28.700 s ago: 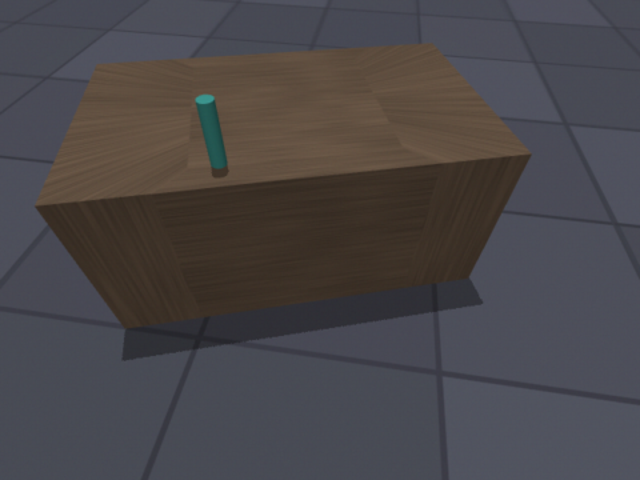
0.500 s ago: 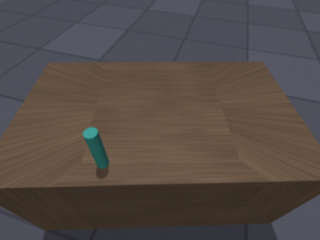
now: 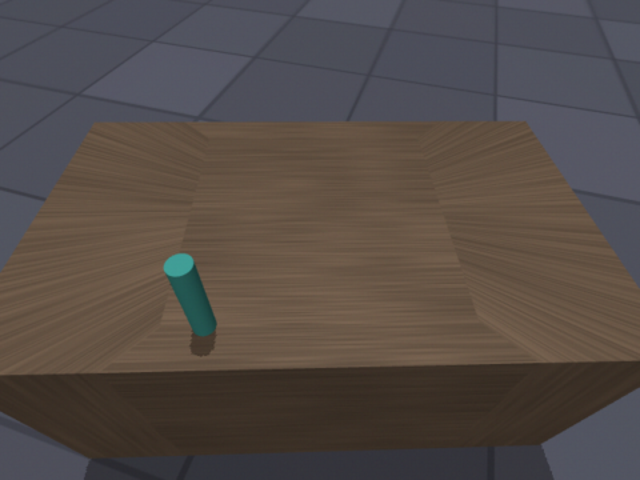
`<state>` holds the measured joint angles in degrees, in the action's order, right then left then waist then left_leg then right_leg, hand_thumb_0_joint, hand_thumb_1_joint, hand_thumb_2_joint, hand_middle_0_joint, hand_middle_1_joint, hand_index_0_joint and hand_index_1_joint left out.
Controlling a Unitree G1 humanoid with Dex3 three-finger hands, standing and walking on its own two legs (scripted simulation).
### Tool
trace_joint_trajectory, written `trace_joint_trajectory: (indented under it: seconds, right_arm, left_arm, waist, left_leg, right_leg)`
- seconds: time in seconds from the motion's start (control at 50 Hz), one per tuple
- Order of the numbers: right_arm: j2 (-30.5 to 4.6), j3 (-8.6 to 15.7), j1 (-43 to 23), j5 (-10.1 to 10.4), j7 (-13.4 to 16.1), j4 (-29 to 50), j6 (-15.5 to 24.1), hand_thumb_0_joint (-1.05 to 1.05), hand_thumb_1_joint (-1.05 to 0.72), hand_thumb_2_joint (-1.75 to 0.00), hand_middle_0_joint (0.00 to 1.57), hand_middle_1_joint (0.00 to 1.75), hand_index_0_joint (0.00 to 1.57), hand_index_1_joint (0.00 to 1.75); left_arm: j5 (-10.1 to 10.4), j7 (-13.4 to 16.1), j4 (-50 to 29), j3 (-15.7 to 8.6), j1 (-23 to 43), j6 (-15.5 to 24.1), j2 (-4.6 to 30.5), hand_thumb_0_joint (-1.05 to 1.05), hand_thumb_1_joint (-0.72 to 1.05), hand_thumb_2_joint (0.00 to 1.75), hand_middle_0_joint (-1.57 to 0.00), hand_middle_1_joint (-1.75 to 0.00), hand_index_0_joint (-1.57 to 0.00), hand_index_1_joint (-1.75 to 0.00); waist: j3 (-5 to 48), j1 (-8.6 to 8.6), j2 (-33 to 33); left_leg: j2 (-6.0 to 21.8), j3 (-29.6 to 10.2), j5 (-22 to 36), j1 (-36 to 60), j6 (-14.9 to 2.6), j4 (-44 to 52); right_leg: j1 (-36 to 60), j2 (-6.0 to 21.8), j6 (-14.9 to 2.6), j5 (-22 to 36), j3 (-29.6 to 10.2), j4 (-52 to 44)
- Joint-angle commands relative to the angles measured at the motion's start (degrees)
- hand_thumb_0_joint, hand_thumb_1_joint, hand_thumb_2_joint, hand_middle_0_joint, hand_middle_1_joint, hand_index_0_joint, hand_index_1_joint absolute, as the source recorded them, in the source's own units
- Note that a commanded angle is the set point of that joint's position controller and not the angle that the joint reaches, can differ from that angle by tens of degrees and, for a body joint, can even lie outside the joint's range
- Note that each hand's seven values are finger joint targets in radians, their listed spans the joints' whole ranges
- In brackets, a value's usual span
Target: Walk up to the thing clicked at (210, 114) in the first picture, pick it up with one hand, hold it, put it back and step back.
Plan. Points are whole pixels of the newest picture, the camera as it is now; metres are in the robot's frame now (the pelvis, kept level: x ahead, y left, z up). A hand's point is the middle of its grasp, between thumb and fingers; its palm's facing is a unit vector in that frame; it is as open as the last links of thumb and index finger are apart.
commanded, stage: stand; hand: left
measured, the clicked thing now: (193, 298) +0.41 +0.22 -0.09
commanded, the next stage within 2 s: step back in 0.08 s
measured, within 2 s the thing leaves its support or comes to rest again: neither
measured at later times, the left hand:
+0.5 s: hand out of the picture +0.03 +0.26 -0.16, palm faces -0.03 -0.91 -0.42, open 7.3 cm
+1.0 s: hand out of the picture -0.06 +0.28 -0.18, palm faces -0.05 -0.92 -0.39, open 7.4 cm
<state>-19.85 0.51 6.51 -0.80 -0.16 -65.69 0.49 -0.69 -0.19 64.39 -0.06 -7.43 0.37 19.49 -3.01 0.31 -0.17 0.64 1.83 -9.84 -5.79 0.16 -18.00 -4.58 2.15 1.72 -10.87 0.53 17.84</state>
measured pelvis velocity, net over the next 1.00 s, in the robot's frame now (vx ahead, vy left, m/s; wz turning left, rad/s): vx -0.16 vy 0.01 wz -0.04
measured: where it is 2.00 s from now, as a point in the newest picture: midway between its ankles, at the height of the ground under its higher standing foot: outside the picture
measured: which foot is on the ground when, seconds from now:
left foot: down 0.00-0.32, up 0.34-0.60, down 0.62-1.00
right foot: down 0.00-0.64, up 0.66-0.96, down 0.98-1.00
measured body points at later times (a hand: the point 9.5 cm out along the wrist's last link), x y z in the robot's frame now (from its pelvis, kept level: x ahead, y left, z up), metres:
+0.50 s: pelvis -0.07 -0.01 -0.02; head +0.01 -0.03 +0.42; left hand +0.04 +0.30 -0.13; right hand +0.05 -0.34 -0.15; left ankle -0.11 +0.12 -0.68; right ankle -0.01 -0.14 -0.75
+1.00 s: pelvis -0.16 +0.01 -0.03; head -0.10 +0.01 +0.41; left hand -0.06 +0.33 -0.15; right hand -0.06 -0.31 -0.14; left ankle -0.13 +0.12 -0.75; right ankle -0.17 -0.11 -0.75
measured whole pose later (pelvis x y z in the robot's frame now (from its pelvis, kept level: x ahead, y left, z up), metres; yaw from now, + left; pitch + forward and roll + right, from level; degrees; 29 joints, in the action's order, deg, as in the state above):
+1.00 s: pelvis -0.16 +0.01 -0.03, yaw -2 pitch -2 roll -1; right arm -22.4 2.9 6.1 -0.7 0.7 -49.3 -2.6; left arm -1.5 0.6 49.6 -4.1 -9.0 -1.9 21.2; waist -10.9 -0.3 0.9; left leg 2.0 2.7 -19.4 -19.2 -1.4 -40.8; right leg -14.2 -2.5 -0.2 -19.4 -2.1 36.0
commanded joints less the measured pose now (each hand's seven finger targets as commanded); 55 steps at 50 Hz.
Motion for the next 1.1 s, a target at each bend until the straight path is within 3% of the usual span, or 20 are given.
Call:
trace_joint_trajectory:
  seconds: [0.0,0.12,0.24,0.28,0.32,0.34,0.4,0.5,0.58,0.6,0.62,0.64,0.66,0.72,0.84,0.96,0.98,1.0,1.02,1.08]
  right_arm:
    - [-11.72,1.85,-2.26,0.26,0.62,3.37,1.27,0.0,-0.9,-0.9,0.2,0.3,0.2,0.3]
    - [-15.41,4.18,-1.78,1.34,0.34,6.21,-0.49,0.0,-0.9,-0.9,0.2,0.3,0.2,0.3]
    - [-16.19,5.82,-5.88,1.13,0.54,12.12,-2.21,0.0,-0.9,-0.9,0.2,0.3,0.2,0.3]
    - [-14.59,5.75,-6.04,1.21,0.36,13.88,-2.84,0.0,-0.9,-0.9,0.2,0.3,0.2,0.3]
    - [-11.21,5.05,-5.14,0.87,0.65,15.15,-3.73,0.0,-0.9,-0.9,0.2,0.3,0.2,0.3]
    - [-12.34,5.45,-2.31,0.29,0.88,14.92,-4.13,0.0,-0.9,-0.9,0.2,0.3,0.2,0.3]
    - [-13.82,5.81,3.57,2.16,0.76,13.18,-3.78,0.0,-0.9,-0.9,0.2,0.3,0.2,0.3]
    - [-13.34,4.57,1.34,0.55,1.09,15.36,-3.02,0.0,-0.9,-0.9,0.2,0.3,0.2,0.3]
    - [-12.84,5.15,8.17,-0.88,0.97,13.24,-1.87,0.0,-0.9,-0.9,0.2,0.3,0.2,0.3]
    - [-15.09,6.0,7.55,-1.64,0.93,13.45,-1.61,0.0,-0.9,-0.9,0.2,0.3,0.2,0.3]
    - [-20.87,7.33,6.19,-2.53,0.67,14.76,-1.43,0.0,-0.9,-0.9,0.2,0.3,0.2,0.3]
    - [-25.32,8.11,4.6,-1.56,0.33,15.68,-1.45,0.0,-0.9,-0.9,0.2,0.3,0.2,0.3]
    - [-22.74,7.84,2.93,-1.43,0.63,15.92,-1.15,0.0,-0.9,-0.9,0.2,0.3,0.2,0.3]
    - [-16.07,5.83,-1.81,-1.13,1.94,17.74,-1.03,0.0,-0.9,-0.9,0.2,0.3,0.2,0.3]
    - [-15.6,6.13,3.49,-0.53,2.25,18.64,-1.44,0.0,-0.9,-0.9,0.2,0.3,0.2,0.3]
    - [-14.23,5.25,0.46,0.99,1.38,20.42,-2.42,0.0,-0.9,-0.9,0.2,0.3,0.2,0.3]
    - [-12.22,4.4,0.77,1.48,1.21,21.23,-2.27,0.0,-0.9,-0.9,0.2,0.3,0.2,0.3]
    - [-11.92,4.73,-2.35,1.56,1.83,21.39,-2.76,0.0,-0.9,-0.9,0.2,0.3,0.2,0.3]
    - [-13.8,5.43,-1.66,0.99,2.13,20.57,-3.27,0.0,-0.9,-0.9,0.2,0.3,0.2,0.3]
    - [-13.69,5.01,3.36,1.68,2.02,18.69,-2.84,0.0,-0.9,-0.9,0.2,0.3,0.2,0.3]
  left_arm:
    - [0.04,0.86,-3.19,-2.14,2.01,1.37,12.19,0.0,0.9,0.9,-0.2,-0.3,-0.2,-0.3]
    - [1.16,1.4,-6.79,-4.8,1.62,-0.05,14.39,0.0,0.9,0.9,-0.2,-0.3,-0.2,-0.3]
    - [0.24,1.1,-8.88,-5.12,-3.08,-1.74,13.21,0.0,0.9,0.9,-0.2,-0.3,-0.2,-0.3]
    - [-0.25,0.97,-9.94,-5.9,-3.62,-1.56,15.25,0.0,0.9,0.9,-0.2,-0.3,-0.2,-0.3]
    - [-1.29,1.08,-13.08,-7.42,0.78,-0.97,22.17,0.0,0.9,0.9,-0.2,-0.3,-0.2,-0.3]
    - [-1.89,1.27,-14.7,-7.54,2.75,-0.65,22.54,0.0,0.9,0.9,-0.2,-0.3,-0.2,-0.3]
    - [-1.74,1.88,-17.03,-6.5,8.31,-0.87,16.99,0.0,0.9,0.9,-0.2,-0.3,-0.2,-0.3]
    - [-1.75,2.48,-18.02,-7.04,0.88,-1.47,16.69,0.0,0.9,0.9,-0.2,-0.3,-0.2,-0.3]
    - [-0.17,1.69,-19.89,-7.33,2.92,-2.68,17.98,0.0,0.9,0.9,-0.2,-0.3,-0.2,-0.3]
    - [0.02,1.48,-20.31,-6.58,2.04,-3.0,15.6,0.0,0.9,0.9,-0.2,-0.3,-0.2,-0.3]
    - [0.37,1.52,-21.58,-5.88,1.51,-2.93,12.33,0.0,0.9,0.9,-0.2,-0.3,-0.2,-0.3]
    - [-0.21,2.51,-21.83,-6.74,7.74,-2.99,14.17,0.0,0.9,0.9,-0.2,-0.3,-0.2,-0.3]
    - [-0.74,2.83,-20.92,-7.03,7.76,-3.18,14.66,0.0,0.9,0.9,-0.2,-0.3,-0.2,-0.3]
    - [0.54,2.49,-19.14,-6.89,0.84,-2.62,13.15,0.0,0.9,0.9,-0.2,-0.3,-0.2,-0.3]
    - [-0.29,1.74,-20.74,-6.54,0.9,-1.57,11.85,0.0,0.9,0.9,-0.2,-0.3,-0.2,-0.3]
    - [-1.75,1.7,-18.21,-7.35,-5.5,0.02,13.53,0.0,0.9,0.9,-0.2,-0.3,-0.2,-0.3]
    - [-2.25,1.76,-18.98,-8.39,-5.2,0.42,17.24,0.0,0.9,0.9,-0.2,-0.3,-0.2,-0.3]
    - [-1.24,1.49,-19.65,-8.88,-2.18,0.04,21.7,0.0,0.9,0.9,-0.2,-0.3,-0.2,-0.3]
    - [-1.7,1.37,-21.31,-8.94,-1.92,0.45,21.19,0.0,0.9,0.9,-0.2,-0.3,-0.2,-0.3]
    - [-0.86,1.9,-22.84,-7.85,3.08,-0.43,16.08,0.0,0.9,0.9,-0.2,-0.3,-0.2,-0.3]
  waist:
    - [3.06,0.07,-0.34]
    - [4.93,0.17,2.47]
    - [7.96,-1.87,8.25]
    - [7.26,-2.47,0.8]
    - [2.72,-3.13,-14.54]
    - [2.47,-1.81,-11.85]
    - [5.64,1.57,-7.33]
    - [7.89,-3.33,-10.67]
    - [8.62,0.75,-10.95]
    - [7.83,0.49,-4.43]
    - [7.77,0.02,11.21]
    - [5.7,3.91,16.31]
    - [3.84,2.77,12.23]
    - [3.17,-1.9,7.74]
    - [4.54,1.74,7.92]
    - [8.6,-0.91,4.22]
    - [8.54,-0.66,-5.6]
    - [5.0,-2.56,-16.01]
    - [2.3,-2.86,-12.12]
    - [1.99,0.28,-6.2]
  left_leg:
    - [6.92,-5.87,7.52,1.14,-1.03,2.77]
    - [8.93,-6.87,24.72,-1.21,-5.72,-4.89]
    - [12.47,-9.58,15.16,-9.28,-11.07,-9.45]
    - [5.91,-6.2,5.92,-12.62,-7.86,-19.26]
    - [-7.2,-5.09,-24.47,-17.2,-2.13,-42.82]
    - [-5.21,-10.39,-26.89,-17.0,-2.04,-50.39]
    - [-5.4,-9.82,-18.98,-17.79,-0.61,-53.13]
    - [-1.94,-6.97,-20.84,-21.08,0.45,-32.03]
    - [-2.56,-0.05,-5.09,-7.97,-1.25,-6.82]
    - [2.12,-6.7,1.79,-3.82,-2.31,-4.55]
    - [15.56,-24.8,13.72,0.26,-7.21,-2.64]
    - [20.91,-30.74,20.15,-7.87,-14.26,-0.76]
    - [20.82,-28.71,21.16,-8.62,-15.1,-1.07]
    - [12.76,-14.4,31.47,0.63,-11.38,-9.43]
    - [13.61,-13.18,31.51,5.78,-13.97,-12.24]
    - [9.34,-9.99,11.16,-7.71,-7.1,-20.1]
    - [3.72,-8.14,-0.25,-17.65,-3.89,-26.31]
    - [-5.13,-4.23,-23.82,-18.41,-1.36,-38.78]
    - [-4.54,-10.43,-28.61,-17.61,-0.47,-49.12]
    - [-6.44,-10.8,-20.91,-18.69,-0.02,-52.86]
  right_leg:
    - [-1.69,5.61,-2.32,7.4,-4.36,-3.0]
    - [-4.59,2.17,-3.51,15.43,-1.86,10.3]
    - [-4.59,-0.1,-5.11,1.48,-1.25,21.95]
    - [-5.8,5.31,-8.33,6.93,-7.68,13.31]
    - [-13.49,21.31,-18.47,17.1,-26.89,-1.4]
    - [-16.59,22.67,-20.24,17.42,-27.98,-0.02]
    - [-11.34,13.03,-15.13,17.18,-12.84,5.55]
    - [2.56,14.42,-14.89,22.69,-13.75,10.96]
    - [-3.39,11.37,-10.75,22.55,-9.46,17.6]
    - [-10.62,8.11,-7.46,13.23,-7.46,20.99]
    - [-21.92,-1.85,-3.87,-6.82,-2.16,30.36]
    - [-21.96,-8.02,-2.51,-28.2,-7.07,40.03]
    - [-22.16,-8.23,-2.81,-27.12,-11.74,48.18]
    - [-28.73,-8.04,-2.99,-18.47,-11.54,52.15]
    - [-24.05,-6.05,-0.13,-18.0,-6.63,35.81]
    - [-1.82,-1.63,-3.67,7.05,-5.32,5.59]
    - [2.16,7.5,-6.83,14.2,-18.85,5.81]
    - [-7.5,18.43,-18.25,21.38,-29.72,2.64]
    - [-12.58,20.81,-20.68,21.56,-33.05,2.37]
    - [-11.84,11.66,-15.1,23.08,-15.64,6.93]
